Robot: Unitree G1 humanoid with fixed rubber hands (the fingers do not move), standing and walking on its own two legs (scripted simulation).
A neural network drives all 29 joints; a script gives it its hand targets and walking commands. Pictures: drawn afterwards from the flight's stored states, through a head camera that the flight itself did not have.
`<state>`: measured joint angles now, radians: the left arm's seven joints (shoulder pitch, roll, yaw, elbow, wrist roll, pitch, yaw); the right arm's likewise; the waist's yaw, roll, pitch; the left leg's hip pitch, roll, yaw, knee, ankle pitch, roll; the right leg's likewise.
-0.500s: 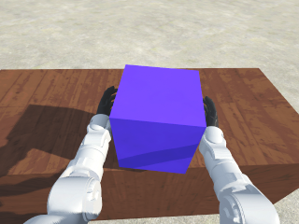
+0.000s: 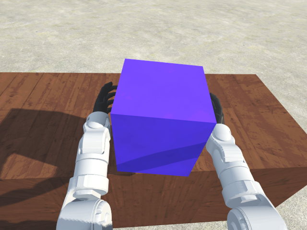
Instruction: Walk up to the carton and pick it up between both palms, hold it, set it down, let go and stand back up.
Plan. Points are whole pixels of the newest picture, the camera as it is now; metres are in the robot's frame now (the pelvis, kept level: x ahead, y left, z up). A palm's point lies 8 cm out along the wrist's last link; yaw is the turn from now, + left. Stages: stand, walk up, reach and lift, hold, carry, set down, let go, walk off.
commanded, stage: reach and lift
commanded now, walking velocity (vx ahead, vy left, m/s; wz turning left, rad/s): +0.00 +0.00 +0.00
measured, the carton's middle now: (158, 120) +0.38 +0.00 +0.09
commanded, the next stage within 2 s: hold in 1.16 s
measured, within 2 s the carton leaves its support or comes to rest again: neither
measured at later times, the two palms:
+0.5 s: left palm (98, 110) +0.36 +0.15 +0.15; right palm (217, 118) +0.35 -0.15 +0.14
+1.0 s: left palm (97, 103) +0.36 +0.15 +0.17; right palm (218, 113) +0.35 -0.15 +0.15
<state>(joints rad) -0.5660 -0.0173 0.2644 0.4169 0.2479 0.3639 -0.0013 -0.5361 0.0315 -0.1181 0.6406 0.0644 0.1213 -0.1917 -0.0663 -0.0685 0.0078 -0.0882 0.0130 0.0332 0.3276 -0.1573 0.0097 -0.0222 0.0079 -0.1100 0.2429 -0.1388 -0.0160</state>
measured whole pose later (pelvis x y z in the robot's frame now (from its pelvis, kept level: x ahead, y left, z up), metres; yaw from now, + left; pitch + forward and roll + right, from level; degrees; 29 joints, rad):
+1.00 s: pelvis -0.01 +0.00 +0.00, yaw +0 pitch -7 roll -1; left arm -0.59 -0.02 0.27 0.18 0.31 0.62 -0.02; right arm -0.61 0.00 -0.07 0.57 0.12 0.25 -0.18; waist -0.09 -0.08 0.03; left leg -0.07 0.01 0.03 0.33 -0.15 0.01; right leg -0.01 0.01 -0.11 0.27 -0.15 -0.02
